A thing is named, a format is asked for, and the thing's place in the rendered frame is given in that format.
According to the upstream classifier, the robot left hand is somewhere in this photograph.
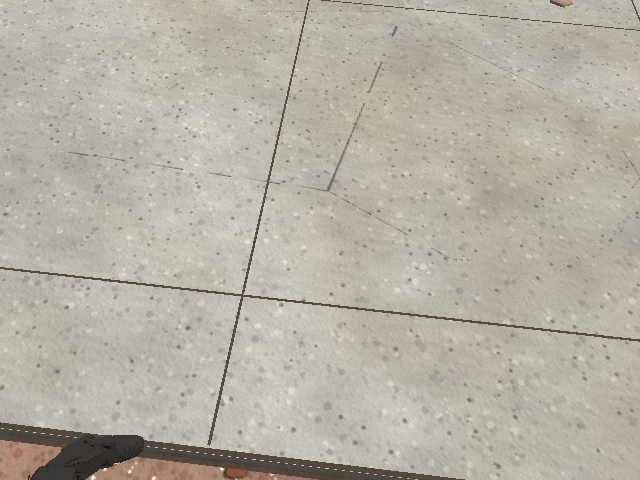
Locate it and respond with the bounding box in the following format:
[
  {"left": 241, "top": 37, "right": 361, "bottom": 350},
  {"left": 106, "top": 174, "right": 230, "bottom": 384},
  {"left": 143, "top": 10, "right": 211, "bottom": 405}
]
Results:
[{"left": 28, "top": 434, "right": 144, "bottom": 480}]

